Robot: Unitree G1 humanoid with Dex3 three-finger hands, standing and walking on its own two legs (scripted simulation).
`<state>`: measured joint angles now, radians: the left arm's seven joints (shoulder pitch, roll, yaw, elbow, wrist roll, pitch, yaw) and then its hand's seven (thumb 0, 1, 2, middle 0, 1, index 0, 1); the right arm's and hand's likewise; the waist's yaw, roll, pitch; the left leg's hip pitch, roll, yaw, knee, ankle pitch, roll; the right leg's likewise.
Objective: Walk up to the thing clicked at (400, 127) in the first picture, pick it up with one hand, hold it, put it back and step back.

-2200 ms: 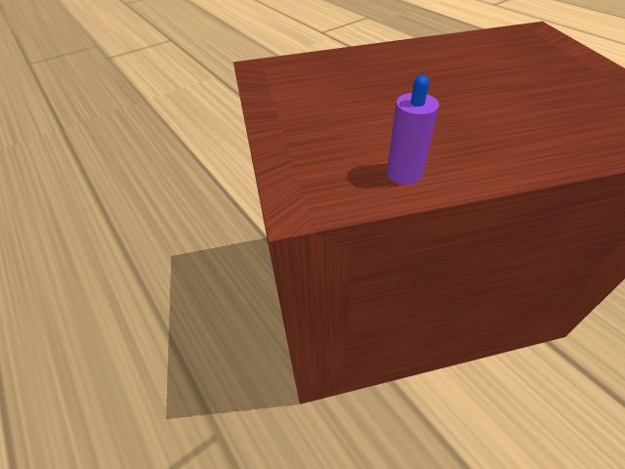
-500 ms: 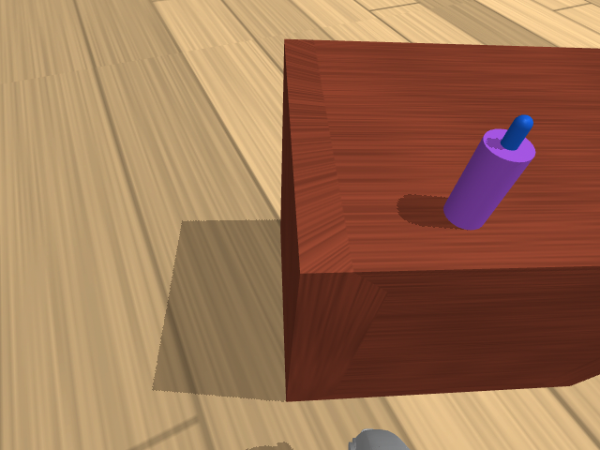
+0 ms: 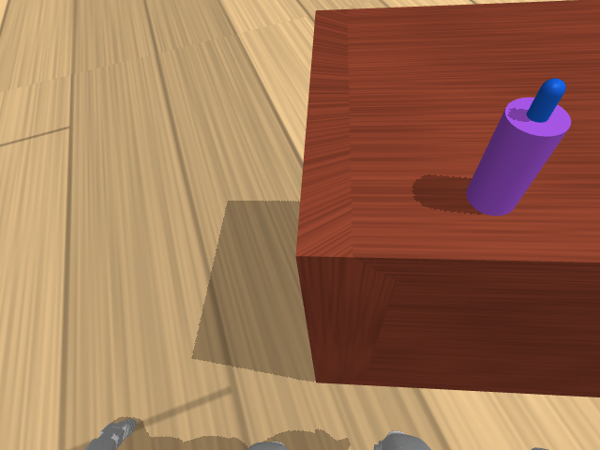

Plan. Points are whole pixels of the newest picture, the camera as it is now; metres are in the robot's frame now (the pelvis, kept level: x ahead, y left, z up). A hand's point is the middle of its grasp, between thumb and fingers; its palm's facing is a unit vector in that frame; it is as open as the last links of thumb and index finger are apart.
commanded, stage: walk up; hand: right
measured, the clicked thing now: (518, 149) +0.44 -0.23 +0.14
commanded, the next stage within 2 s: stand in 1.68 s
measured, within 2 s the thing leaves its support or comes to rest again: neither
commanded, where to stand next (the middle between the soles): +0.04 +0.00 m, yaw -3 degrees
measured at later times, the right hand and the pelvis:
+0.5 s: hand out of the picture +0.08 -0.25 -0.14, palm faces -0.05 +0.94 -0.33, open 7.4 cm; pelvis -0.03 +0.00 +0.02, yaw +0 degrees
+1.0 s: hand out of the picture +0.07 -0.25 -0.13, palm faces +0.00 +0.94 -0.33, open 7.4 cm; pelvis -0.01 +0.00 +0.03, yaw -1 degrees
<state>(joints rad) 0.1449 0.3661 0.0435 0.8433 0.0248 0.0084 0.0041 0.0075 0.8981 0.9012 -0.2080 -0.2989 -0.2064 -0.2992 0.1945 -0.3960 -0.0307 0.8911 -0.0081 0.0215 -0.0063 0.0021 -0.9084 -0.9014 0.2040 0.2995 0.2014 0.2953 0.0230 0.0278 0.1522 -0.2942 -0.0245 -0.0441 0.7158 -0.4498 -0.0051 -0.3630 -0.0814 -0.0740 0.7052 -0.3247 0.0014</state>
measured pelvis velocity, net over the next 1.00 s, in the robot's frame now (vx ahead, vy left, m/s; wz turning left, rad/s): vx -0.01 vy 0.00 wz -0.02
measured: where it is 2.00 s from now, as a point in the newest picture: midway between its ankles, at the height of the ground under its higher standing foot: outside the picture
